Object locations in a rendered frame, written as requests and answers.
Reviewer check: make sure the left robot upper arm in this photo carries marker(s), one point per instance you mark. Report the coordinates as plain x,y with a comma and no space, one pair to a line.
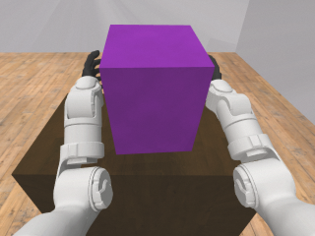
80,194

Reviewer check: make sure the left robot forearm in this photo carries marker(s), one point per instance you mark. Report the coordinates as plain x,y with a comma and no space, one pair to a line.
82,126

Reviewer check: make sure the right robot hand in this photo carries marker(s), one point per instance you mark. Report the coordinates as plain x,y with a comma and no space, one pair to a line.
216,73

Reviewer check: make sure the pedestal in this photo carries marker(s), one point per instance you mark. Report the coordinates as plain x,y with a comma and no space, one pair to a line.
176,193

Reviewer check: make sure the left robot hand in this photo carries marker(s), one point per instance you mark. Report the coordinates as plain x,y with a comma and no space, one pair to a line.
89,66

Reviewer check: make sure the right robot upper arm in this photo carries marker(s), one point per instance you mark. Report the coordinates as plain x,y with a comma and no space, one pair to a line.
266,186

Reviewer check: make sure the right robot forearm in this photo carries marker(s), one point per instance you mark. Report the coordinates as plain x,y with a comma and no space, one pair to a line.
246,141

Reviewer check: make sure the carton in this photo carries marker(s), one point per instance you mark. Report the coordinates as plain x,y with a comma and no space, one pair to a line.
155,80

